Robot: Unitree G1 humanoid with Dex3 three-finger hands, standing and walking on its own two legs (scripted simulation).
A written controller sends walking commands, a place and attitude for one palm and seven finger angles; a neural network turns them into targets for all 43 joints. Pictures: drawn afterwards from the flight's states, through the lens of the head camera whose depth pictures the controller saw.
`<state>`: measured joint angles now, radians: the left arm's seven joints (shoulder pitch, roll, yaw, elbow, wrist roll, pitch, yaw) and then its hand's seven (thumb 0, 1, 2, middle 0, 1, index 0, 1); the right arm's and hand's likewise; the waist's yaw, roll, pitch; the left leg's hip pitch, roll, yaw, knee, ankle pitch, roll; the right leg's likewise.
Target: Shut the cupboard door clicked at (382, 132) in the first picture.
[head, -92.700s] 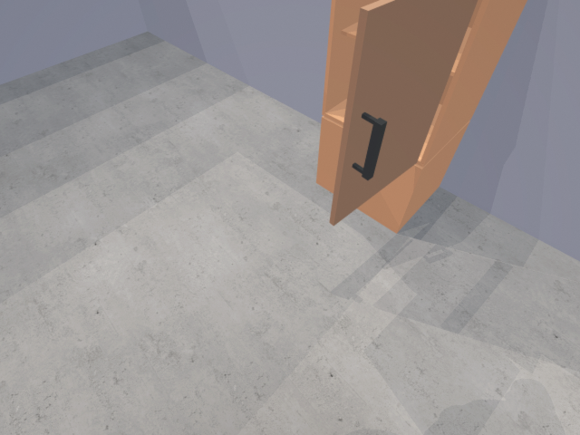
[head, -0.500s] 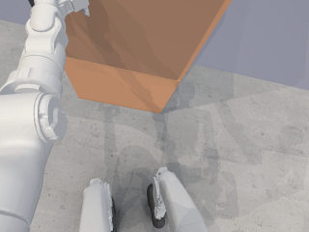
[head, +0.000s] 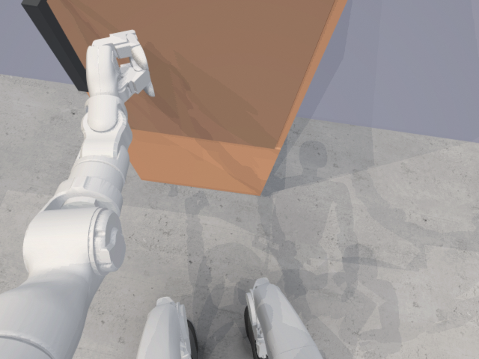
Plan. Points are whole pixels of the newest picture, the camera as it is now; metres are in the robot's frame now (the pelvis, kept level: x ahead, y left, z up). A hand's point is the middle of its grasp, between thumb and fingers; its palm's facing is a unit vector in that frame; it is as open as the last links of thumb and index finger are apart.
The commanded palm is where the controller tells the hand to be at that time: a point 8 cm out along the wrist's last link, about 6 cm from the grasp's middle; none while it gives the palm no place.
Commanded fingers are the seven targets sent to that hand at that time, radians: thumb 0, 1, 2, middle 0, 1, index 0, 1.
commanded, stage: pull the fist back off the door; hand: left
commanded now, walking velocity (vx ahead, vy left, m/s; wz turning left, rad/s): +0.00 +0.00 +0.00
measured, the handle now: (68, 41) +0.63 +0.18 +0.07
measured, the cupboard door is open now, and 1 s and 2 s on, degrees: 0 0 0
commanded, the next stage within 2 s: draw the hand back to the body in 0.22 s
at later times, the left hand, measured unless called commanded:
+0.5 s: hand (130, 99) +0.49 +0.08 +0.10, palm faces -0.01 -1.00 -0.05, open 3.1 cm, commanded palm +0.44 +0.14 +0.11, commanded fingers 0.00 0.90 0.90 -1.30 -1.50 -1.30 -1.50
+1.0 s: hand (10, 193) +0.33 +0.16 +0.18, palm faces +0.08 -0.98 -0.20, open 3.1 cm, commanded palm +0.30 +0.22 +0.20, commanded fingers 0.00 0.90 0.90 -0.92 -1.08 -0.92 -1.08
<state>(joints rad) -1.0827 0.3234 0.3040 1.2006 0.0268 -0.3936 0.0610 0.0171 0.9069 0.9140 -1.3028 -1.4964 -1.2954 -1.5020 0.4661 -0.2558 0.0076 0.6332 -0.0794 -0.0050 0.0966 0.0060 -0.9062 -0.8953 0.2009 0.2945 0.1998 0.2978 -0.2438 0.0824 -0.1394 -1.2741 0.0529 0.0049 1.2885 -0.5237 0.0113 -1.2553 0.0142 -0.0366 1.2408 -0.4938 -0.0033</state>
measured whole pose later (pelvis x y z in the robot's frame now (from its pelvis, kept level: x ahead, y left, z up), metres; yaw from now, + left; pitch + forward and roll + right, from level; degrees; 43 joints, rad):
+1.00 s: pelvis +0.03 -0.01 +0.10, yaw +2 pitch +4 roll +0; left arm -0.04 0.24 0.05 0.24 -0.09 -0.17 0.00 0.02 0.90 0.90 -1.16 -1.34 -1.15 -1.34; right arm 0.23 -0.24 0.00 0.53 0.05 0.05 -0.08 0.01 -0.91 -0.90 0.20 0.29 0.20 0.30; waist -0.02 0.05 -0.07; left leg -0.42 0.01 0.03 0.72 -0.36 0.00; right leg -0.43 -0.01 -0.02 0.72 -0.36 0.00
